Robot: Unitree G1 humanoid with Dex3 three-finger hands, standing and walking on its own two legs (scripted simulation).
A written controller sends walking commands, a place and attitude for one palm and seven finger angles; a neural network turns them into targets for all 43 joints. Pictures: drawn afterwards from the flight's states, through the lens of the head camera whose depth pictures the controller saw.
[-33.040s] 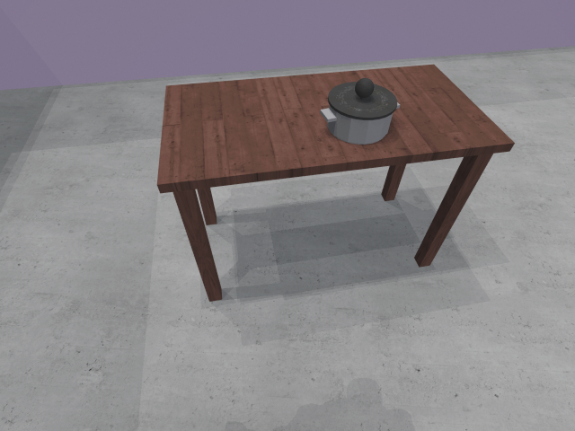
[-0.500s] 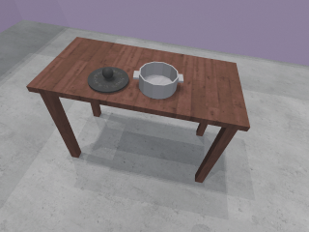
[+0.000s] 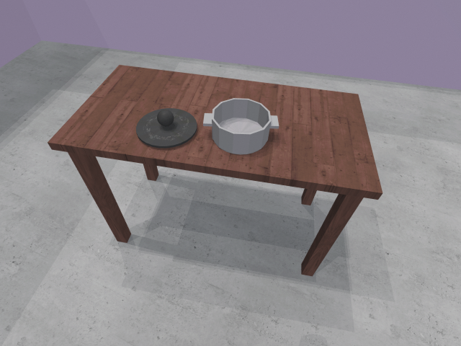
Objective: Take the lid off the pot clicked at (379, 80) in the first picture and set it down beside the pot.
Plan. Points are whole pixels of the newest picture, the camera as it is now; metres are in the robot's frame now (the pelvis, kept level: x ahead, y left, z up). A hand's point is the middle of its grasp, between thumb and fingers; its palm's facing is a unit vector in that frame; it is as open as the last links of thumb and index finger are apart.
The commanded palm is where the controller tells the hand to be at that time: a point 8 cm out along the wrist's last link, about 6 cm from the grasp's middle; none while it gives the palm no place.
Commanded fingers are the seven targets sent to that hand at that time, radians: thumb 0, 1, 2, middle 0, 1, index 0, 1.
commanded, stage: let the arm hang, fingers relaxed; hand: left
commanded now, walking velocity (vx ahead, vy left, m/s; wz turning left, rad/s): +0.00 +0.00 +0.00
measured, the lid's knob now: (165, 117) +0.75 +0.25 -0.07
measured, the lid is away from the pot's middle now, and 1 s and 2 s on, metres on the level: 0.24 0.24 0.24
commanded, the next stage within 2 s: look to check the result in 0.30 s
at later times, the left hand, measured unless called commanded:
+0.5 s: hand out of the picture +0.00 +0.15 -0.18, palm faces +0.04 -0.99 -0.16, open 7.4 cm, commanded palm none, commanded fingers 0.00 0.90 0.90 -0.20 -0.30 -0.20 -0.30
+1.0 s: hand out of the picture +0.01 +0.15 -0.18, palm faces +0.04 -0.99 -0.16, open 7.4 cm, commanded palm none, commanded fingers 0.00 0.90 0.90 -0.20 -0.30 -0.20 -0.30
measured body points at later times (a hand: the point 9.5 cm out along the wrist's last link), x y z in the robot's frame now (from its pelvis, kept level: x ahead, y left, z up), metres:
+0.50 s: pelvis +0.01 +0.00 +0.00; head +0.02 +0.01 +0.45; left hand +0.00 +0.21 -0.17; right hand -0.01 -0.21 -0.16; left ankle +0.01 +0.09 -0.74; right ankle -0.03 -0.11 -0.74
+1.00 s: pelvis +0.02 +0.00 +0.00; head +0.03 +0.00 +0.45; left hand +0.01 +0.21 -0.17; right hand -0.01 -0.21 -0.16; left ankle +0.01 +0.09 -0.74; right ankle -0.03 -0.11 -0.74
